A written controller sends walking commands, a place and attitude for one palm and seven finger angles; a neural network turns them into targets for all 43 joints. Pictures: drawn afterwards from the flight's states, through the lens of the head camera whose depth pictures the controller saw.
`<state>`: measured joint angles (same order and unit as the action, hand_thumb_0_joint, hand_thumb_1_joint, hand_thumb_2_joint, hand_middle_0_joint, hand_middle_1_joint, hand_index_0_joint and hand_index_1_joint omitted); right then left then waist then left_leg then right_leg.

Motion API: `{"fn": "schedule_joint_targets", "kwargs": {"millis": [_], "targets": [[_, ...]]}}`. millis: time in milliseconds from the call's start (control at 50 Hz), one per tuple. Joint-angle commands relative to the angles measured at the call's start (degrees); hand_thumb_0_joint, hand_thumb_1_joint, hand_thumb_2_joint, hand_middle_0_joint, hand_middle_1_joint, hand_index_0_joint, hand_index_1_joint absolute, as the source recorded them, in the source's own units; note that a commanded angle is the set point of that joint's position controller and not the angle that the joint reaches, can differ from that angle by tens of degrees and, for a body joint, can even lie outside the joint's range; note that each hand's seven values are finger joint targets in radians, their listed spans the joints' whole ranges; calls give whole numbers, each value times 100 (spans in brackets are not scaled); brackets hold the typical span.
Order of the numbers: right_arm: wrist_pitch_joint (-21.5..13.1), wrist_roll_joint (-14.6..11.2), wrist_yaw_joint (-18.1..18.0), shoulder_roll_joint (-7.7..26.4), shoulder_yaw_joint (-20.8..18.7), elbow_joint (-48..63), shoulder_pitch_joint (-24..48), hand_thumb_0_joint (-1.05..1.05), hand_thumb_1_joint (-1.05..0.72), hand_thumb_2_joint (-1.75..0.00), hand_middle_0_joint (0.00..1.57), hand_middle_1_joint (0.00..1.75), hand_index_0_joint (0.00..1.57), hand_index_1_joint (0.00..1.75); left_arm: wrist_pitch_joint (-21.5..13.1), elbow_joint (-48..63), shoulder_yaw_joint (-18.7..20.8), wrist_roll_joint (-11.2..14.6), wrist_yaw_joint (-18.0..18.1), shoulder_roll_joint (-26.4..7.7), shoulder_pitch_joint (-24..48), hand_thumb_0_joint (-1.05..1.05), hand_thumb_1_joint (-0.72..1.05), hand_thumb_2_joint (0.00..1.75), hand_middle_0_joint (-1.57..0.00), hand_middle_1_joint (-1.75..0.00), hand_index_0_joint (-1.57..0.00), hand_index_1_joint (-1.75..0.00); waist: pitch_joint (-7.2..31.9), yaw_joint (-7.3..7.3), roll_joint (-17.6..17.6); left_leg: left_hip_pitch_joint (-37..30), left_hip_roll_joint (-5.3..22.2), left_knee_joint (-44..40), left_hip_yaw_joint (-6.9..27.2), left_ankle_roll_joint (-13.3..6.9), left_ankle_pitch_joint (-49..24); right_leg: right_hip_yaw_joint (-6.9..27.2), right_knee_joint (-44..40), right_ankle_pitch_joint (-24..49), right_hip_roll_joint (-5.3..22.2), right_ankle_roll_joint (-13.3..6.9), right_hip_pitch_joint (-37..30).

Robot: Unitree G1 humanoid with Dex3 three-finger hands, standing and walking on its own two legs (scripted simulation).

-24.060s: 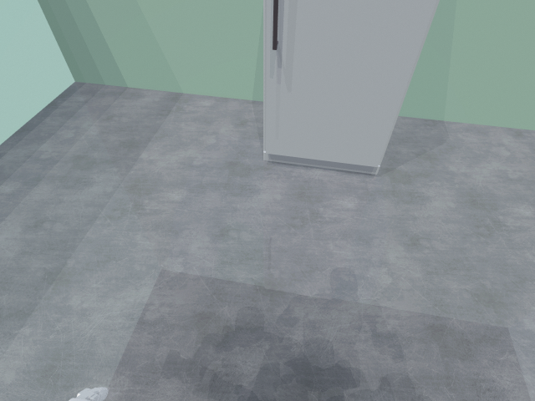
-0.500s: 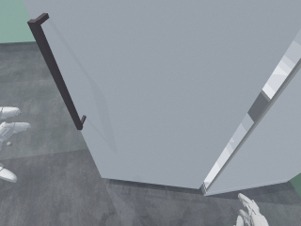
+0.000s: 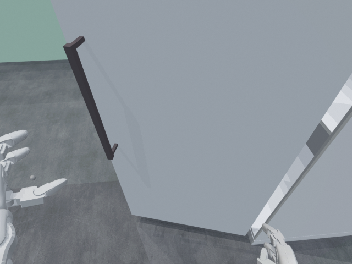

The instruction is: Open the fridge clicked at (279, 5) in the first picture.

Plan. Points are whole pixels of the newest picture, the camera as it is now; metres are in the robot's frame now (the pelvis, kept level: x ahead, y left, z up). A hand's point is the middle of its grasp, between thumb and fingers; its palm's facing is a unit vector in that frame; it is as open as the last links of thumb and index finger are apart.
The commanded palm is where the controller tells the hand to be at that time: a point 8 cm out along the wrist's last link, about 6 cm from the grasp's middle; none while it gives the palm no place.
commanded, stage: draw the hand back to the body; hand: left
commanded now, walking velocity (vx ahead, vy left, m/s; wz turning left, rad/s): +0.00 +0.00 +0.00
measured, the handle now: (98, 109) +0.45 +0.28 +0.10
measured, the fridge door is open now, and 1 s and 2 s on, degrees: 75 75 75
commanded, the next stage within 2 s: step back with the hand held close in 0.72 s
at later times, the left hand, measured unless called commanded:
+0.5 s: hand (56, 173) +0.21 +0.24 +0.16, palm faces +0.45 -0.79 -0.41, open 7.7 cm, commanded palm +0.16 +0.28 +0.18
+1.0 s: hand (53, 175) +0.21 +0.25 +0.16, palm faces +0.43 -0.80 -0.41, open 7.4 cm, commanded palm +0.14 +0.29 +0.18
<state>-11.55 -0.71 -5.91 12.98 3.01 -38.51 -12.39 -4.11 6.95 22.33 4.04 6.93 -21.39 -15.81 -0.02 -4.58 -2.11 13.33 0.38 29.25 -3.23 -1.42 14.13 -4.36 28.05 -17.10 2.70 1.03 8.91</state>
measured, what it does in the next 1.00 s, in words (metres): stands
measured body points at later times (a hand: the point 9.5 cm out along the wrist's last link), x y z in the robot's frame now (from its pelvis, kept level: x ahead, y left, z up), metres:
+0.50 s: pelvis +0.02 -0.02 +0.00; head +0.01 -0.05 +0.45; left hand +0.18 +0.28 +0.19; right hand +0.21 -0.24 -0.08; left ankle +0.02 +0.10 -0.74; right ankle -0.02 -0.13 -0.74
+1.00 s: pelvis +0.01 -0.02 +0.00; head +0.00 -0.03 +0.45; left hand +0.18 +0.29 +0.18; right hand +0.20 -0.25 -0.08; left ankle +0.02 +0.10 -0.74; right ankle -0.02 -0.13 -0.74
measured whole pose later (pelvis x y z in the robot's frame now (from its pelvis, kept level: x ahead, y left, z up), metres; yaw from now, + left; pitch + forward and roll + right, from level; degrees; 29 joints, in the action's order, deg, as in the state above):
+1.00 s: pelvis +0.01 -0.02 +0.00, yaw +0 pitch -1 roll -1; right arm -1.2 0.2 -4.8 13.6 1.2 -34.8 -9.5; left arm -5.9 22.7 20.9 3.6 6.1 -20.5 -26.0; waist -0.1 -2.1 -2.9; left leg 12.6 2.3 27.2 -2.2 -0.1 13.2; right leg -5.2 23.1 -14.9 0.5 0.1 6.8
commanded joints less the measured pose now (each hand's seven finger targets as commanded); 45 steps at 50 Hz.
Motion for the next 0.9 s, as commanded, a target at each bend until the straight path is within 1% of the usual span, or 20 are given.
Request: {"fn": "schedule_joint_targets", "kwargs": {"millis": [0, 80, 120, 140, 160, 180, 220, 240, 320, 360, 420, 440, 520, 540, 560, 800, 820, 840, 860, 880], "targets": [[-255, -15, -32, 764, -360, 931, 646, 0, -90, -90, 20, 30, 20, 30, -317, 1554, 485, -23, 133, -1265, 619, 0, 32, 62, -22, -64, -22, -64, 601, 90, -192, -795, 129, -692, 382, -1, -1025, 152, -456, 937, -195, -227, 178], [-168, 15, 13, 691, -368, 982, 685, 0, -90, -90, 20, 30, 20, 30, -266, 1957, 464, 1, 110, -1175, 202, 0, 47, 69, -22, -55, -22, -55, 622, 57, -173, -917, 127, -668, 312, -9, -1525, 157, -498, 1341, -181, -201, -29], [-126, 26, 13, 726, -377, 985, 715, 0, -90, -90, 20, 30, 20, 30, -266, 2100, 647, -10, 100, -1332, 14, 0, 54, 73, -21, -51, -21, -51, 643, 3, -99, -931, 113, -656, 262, -33, -1692, 157, -553, 1555, -189, -198, -118], [-87, 19, 22, 642, -373, 1009, 715, 0, -90, -90, 20, 30, 20, 30, -240, 2166, 458, 23, 74, -1096, -134, 0, 57, 74, -21, -49, -21, -49, 546, 41, -180, -948, 128, -635, 237, -27, -1805, 162, -534, 1631, -160, -186, -134], [-64, 29, 39, 672, -358, 1040, 717, 0, -90, -90, 20, 30, 20, 30, -243, 2329, 573, 10, 71, -1239, -73, 0, 61, 76, -21, -47, -21, -47, 606, 13, -280, -968, 99, -647, 234, -15, -1812, 166, -552, 1664, -168, -184, -149], [-49, 33, 44, 622, -364, 1049, 723, 0, -90, -90, 20, 30, 20, 30, -245, 2425, 516, 29, 65, -1151, -175, 0, 65, 78, -21, -45, -21, -45, 571, 36, -253, -981, 105, -635, 231, -16, -1848, 160, -555, 1682, -164, -177, -166], [-14, 46, 29, 658, -378, 1066, 759, 0, -90, -90, 20, 30, 20, 30, -239, 2467, 651, 42, 45, -1254, -420, 0, 72, 81, -21, -41, -21, -41, 550, -11, -57, -962, 92, -645, 182, -56, -1836, 152, -629, 1823, -171, -157, -202], [24, 36, 34, 589, -373, 1085, 752, 0, -90, -90, 20, 30, 20, 30, -219, 2502, 487, 70, 32, -1060, -535, 0, 75, 83, -21, -38, -21, -38, 472, 23, -93, -952, 97, -619, 158, -53, -1813, 173, -611, 1837, -145, -150, -215], [63, 51, 26, 615, -372, 1128, 816, 0, -90, -90, 20, 30, 20, 30, -261, 2875, 475, 58, -6, -1089, -553, 0, 90, 90, -20, -30, -20, -30, 481, 15, -64, -1033, 73, -637, 126, -81, -1715, 163, -699, 1828, -181, -126, -170], [111, 52, 20, 596, -371, 1103, 771, 0, -90, -90, 20, 30, 20, 30, -239, 2767, 516, 54, 9, -1097, -564, 0, 90, 90, -20, -30, -20, -30, 442, 33, -78, -1005, 59, -623, 110, -70, -1690, 172, -670, 1840, -164, -121, -139], [167, 55, -21, 619, -397, 1086, 791, 0, -90, -90, 20, 30, 20, 30, -234, 2603, 618, 80, 2, -1173, -616, 0, 90, 90, -20, -30, -20, -30, 377, 19, 248, -971, 53, -639, 91, -102, -1603, 164, -737, 1880, -176, -93, -136], [199, 49, -26, 559, -384, 1111, 780, 0, -90, -90, 20, 30, 20, 30, -212, 2517, 485, 92, -7, -1006, -682, 0, 90, 90, -20, -30, -20, -30, 336, 43, 107, -961, 47, -629, 54, -109, -1575, 186, -703, 1880, -139, -87, -164], [192, 75, -55, 607, -387, 1086, 849, 0, -90, -90, 20, 30, 20, 30, -237, 2635, 603, 81, -5, -1208, -455, 0, 90, 90, -20, -30, -20, -30, 391, 11, 173, -1046, 16, -642, 55, -137, -1449, 208, -846, 1804, -165, -68, -118], [189, 59, -53, 541, -379, 1096, 845, 0, -90, -90, 20, 30, 20, 30, -234, 2650, 413, 82, -13, -999, -509, 0, 90, 90, -20, -30, -20, -30, 404, 53, -110, -1056, 16, -625, 26, -135, -1466, 236, -772, 1840, -116, -73, -178], [181, 70, -47, 564, -361, 1094, 863, 0, -90, -90, 20, 30, 20, 30, -246, 2755, 477, 67, -3, -1103, -367, 0, 90, 90, -20, -30, -20, -30, 447, 26, -123, -1086, -4, -635, 43, -124, -1491, 217, -793, 1833, -142, -75, -160], [207, 85, -29, 557, -372, 1052, 870, 0, -90, -90, 20, 30, 20, 30, -275, 2552, 562, 86, -11, -1109, -449, 0, 90, 90, -20, -30, -20, -30, 310, 1, 99, -1049, -5, -740, 68, -113, -1381, 194, -860, 1678, -169, -64, -172], [175, 97, -28, 584, -376, 1058, 925, 0, -90, -90, 20, 30, 20, 30, -288, 2670, 325, 63, -41, -974, -305, 0, 90, 90, -20, -30, -20, -30, 300, 24, 77, -1099, -15, -753, 63, -135, -1382, 204, -927, 1719, -174, -54, -149], [368, 57, 16, 694, -394, 1199, 979, 0, -90, -90, 20, 30, 20, 30, -484, 2887, 840, 1, 26, -1541, 275, 0, 90, 90, -20, -30, -20, -30, -165, 273, 258, -658, 149, -289, 91, -209, -1253, 610, -1286, 2244, 182, 53, 421], [506, 85, 26, 571, -378, 1115, 905, 0, -90, -90, 20, 30, 20, 30, -489, 2385, 560, -19, -9, -1155, -265, 0, 90, 90, -20, -30, -20, -30, -12, 294, 714, -545, 114, -105, 118, -186, -1168, 555, -1222, 2519, 363, 64, 323], [609, 76, 53, 552, -390, 1185, 874, 0, -90, -90, 20, 30, 20, 30, -497, 2310, 409, -47, -26, -992, -525, 0, 90, 90, -20, -30, -20, -30, 93, 291, 849, -462, 92, -12, 68, -171, -1148, 563, -1156, 2794, 438, 91, 291]]}}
